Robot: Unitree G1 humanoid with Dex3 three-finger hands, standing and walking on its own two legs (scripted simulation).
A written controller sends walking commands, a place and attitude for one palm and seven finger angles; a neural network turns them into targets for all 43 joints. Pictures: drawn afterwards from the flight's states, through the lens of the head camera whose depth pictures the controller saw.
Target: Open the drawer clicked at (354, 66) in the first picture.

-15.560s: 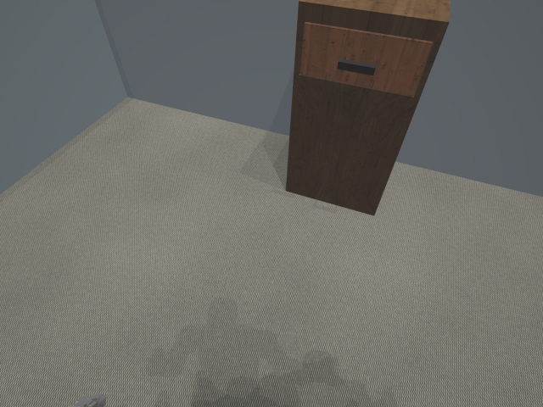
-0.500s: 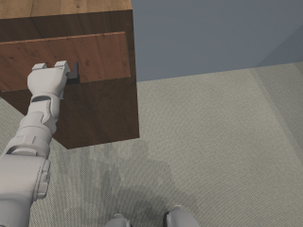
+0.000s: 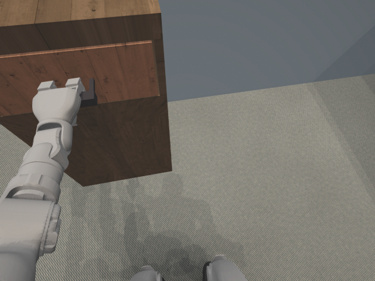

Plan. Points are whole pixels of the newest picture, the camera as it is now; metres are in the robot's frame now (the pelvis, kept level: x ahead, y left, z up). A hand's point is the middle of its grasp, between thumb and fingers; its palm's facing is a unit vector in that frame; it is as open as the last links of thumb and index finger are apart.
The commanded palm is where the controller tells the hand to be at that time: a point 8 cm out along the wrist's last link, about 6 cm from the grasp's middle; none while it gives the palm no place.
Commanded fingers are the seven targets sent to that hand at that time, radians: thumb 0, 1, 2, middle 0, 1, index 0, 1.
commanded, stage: pull the drawer open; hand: left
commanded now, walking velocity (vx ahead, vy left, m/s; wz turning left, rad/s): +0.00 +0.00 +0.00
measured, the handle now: (68, 93) +0.54 +0.25 +0.02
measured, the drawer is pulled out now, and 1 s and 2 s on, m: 0.00 0.03 0.12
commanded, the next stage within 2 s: none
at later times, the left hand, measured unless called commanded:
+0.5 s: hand (68, 129) +0.45 +0.24 +0.00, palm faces -0.04 -0.02 -1.00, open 6.1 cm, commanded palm +0.44 +0.24 +0.05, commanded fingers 0.00 0.90 0.90 -0.40 -1.35 -0.40 -1.35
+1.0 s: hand (68, 128) +0.45 +0.24 +0.00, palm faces -0.07 -0.01 -1.00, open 6.1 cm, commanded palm +0.43 +0.23 +0.05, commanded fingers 0.00 0.90 0.90 -0.40 -1.35 -0.40 -1.35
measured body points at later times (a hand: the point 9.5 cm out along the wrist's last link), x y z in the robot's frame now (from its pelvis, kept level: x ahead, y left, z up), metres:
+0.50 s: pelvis +0.03 +0.00 +0.01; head +0.13 +0.00 +0.45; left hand +0.45 +0.24 +0.05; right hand +0.10 -0.27 -0.13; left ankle -0.03 +0.10 -0.69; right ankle +0.01 -0.13 -0.69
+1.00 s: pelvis -0.01 -0.01 +0.00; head +0.11 -0.01 +0.44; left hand +0.45 +0.24 +0.05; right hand -0.01 -0.29 -0.13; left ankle -0.03 +0.10 -0.69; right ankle +0.01 -0.13 -0.69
